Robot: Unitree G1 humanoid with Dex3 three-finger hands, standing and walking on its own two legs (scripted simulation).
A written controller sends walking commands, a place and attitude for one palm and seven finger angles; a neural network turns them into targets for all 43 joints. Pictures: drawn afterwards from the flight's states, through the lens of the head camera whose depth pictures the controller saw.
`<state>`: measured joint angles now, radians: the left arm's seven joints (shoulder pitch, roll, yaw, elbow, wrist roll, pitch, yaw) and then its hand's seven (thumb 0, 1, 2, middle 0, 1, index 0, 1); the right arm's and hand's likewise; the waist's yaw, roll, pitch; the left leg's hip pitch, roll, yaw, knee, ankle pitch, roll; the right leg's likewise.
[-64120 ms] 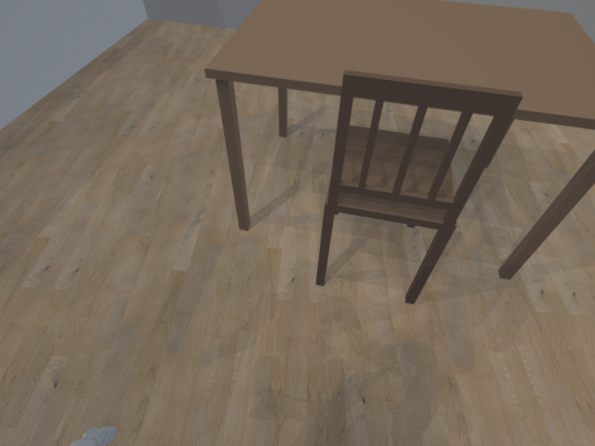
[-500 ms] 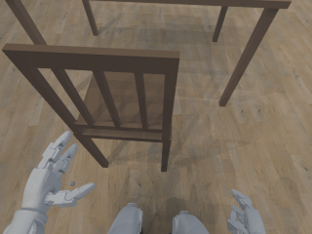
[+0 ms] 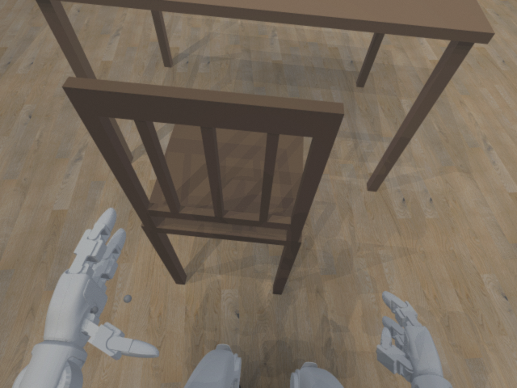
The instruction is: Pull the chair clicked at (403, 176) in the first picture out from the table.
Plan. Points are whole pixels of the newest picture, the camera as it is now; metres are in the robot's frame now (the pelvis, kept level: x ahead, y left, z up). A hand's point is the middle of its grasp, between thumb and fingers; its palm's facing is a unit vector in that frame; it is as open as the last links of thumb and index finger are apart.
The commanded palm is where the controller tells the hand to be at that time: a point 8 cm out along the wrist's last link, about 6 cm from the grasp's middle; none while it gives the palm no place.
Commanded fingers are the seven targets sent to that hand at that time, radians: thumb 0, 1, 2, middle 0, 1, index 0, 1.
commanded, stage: raise the hand toward the chair's back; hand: left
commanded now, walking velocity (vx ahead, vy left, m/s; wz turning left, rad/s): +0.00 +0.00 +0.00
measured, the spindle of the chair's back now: (214, 176) +0.46 +0.11 +0.00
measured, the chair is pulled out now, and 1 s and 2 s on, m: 0.30 0.30 0.30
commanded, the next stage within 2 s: aim the fingers beside a spindle in 0.78 s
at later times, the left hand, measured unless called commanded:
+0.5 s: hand (108, 289) +0.24 +0.22 +0.04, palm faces -0.03 -1.00 -0.05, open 16.9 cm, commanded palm +0.22 +0.27 +0.05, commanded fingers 0.00 -0.50 0.30 -0.06 -0.08 -0.06 -0.08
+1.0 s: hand (128, 290) +0.24 +0.19 +0.04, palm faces -0.02 -1.00 -0.04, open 16.9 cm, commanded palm +0.22 +0.24 +0.05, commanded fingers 0.00 -0.50 0.30 -0.06 -0.08 -0.06 -0.08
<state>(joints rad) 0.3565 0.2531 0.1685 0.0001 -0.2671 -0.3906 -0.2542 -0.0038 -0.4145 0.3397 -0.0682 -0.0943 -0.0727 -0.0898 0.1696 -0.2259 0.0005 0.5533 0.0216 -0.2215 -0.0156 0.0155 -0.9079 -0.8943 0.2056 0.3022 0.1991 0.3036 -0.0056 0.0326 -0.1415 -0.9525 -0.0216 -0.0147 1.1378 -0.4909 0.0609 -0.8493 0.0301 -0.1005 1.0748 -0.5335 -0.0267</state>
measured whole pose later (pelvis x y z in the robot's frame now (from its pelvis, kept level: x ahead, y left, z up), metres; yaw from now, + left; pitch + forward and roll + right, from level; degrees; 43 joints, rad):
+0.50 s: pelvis +0.00 +0.01 +0.01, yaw +0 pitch +17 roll -5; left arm 0.31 0.30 0.21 0.04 -0.28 -0.34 -0.29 -0.01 -0.50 0.31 -0.06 -0.08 -0.06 -0.08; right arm 0.24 -0.26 0.01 0.56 0.02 -0.21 -0.01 0.02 -0.91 -0.89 0.21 0.30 0.20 0.30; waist -0.03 0.04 -0.13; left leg -0.92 -0.03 -0.02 1.10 -0.47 0.08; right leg -0.80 0.03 -0.10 1.01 -0.50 -0.01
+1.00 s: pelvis +0.00 -0.01 +0.00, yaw +1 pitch +17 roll -4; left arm 0.29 0.27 0.19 0.06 -0.29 -0.36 -0.29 -0.01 -0.50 0.31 -0.06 -0.08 -0.06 -0.08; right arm 0.21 -0.26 0.02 0.56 0.03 -0.23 -0.02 0.02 -0.91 -0.89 0.21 0.30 0.20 0.30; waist -0.01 0.05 -0.14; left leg -0.92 -0.02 -0.03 1.11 -0.48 0.05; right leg -0.82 0.04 -0.11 1.04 -0.52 -0.04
